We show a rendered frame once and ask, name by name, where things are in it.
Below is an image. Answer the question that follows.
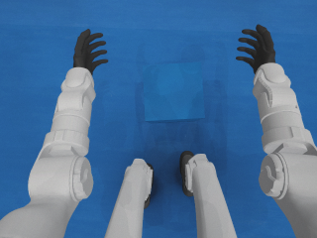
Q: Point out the right robot forearm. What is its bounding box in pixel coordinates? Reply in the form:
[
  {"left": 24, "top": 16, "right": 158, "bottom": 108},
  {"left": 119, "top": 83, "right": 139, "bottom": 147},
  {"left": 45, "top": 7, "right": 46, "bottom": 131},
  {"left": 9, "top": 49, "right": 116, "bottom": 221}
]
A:
[{"left": 252, "top": 62, "right": 317, "bottom": 156}]

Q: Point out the left robot shin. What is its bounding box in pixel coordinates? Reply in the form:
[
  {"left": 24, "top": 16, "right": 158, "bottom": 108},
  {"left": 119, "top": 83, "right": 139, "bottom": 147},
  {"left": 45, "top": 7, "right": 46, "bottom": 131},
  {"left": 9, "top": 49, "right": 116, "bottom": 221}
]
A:
[{"left": 125, "top": 159, "right": 149, "bottom": 201}]

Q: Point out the robot left hand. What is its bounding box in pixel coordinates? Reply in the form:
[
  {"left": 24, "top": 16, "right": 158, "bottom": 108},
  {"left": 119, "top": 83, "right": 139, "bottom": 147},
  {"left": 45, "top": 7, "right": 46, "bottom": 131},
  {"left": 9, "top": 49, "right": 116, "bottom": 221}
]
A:
[{"left": 73, "top": 29, "right": 108, "bottom": 75}]

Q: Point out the right robot foot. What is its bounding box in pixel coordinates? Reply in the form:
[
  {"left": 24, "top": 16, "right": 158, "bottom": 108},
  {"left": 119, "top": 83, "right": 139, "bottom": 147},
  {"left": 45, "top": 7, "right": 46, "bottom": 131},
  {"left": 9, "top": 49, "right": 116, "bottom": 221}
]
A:
[{"left": 179, "top": 151, "right": 194, "bottom": 197}]

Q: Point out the carton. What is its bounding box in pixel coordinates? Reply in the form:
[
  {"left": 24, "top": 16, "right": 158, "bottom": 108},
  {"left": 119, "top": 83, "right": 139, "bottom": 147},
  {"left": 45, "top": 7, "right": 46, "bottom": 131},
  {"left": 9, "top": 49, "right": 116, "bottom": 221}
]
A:
[{"left": 143, "top": 61, "right": 205, "bottom": 124}]

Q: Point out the robot left upper arm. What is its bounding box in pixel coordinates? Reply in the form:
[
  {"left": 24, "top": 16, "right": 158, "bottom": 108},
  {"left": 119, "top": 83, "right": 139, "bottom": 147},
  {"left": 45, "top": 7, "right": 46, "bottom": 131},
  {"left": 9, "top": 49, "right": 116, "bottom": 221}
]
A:
[{"left": 0, "top": 155, "right": 94, "bottom": 238}]

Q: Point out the left robot forearm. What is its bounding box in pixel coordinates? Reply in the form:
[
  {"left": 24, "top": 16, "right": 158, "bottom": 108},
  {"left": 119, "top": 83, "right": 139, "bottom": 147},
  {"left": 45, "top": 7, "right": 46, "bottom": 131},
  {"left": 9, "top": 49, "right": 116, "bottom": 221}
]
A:
[{"left": 28, "top": 67, "right": 96, "bottom": 198}]

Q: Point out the robot right upper arm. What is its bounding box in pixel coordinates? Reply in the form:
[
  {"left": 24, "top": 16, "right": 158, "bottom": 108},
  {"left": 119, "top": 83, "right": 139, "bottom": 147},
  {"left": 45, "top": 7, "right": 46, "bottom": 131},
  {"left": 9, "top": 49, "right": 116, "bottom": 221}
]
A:
[{"left": 259, "top": 152, "right": 317, "bottom": 238}]

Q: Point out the robot right hand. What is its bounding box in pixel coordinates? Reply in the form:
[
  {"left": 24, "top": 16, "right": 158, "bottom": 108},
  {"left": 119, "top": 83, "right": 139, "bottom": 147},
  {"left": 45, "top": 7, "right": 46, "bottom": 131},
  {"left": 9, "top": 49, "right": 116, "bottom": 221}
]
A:
[{"left": 236, "top": 24, "right": 276, "bottom": 74}]

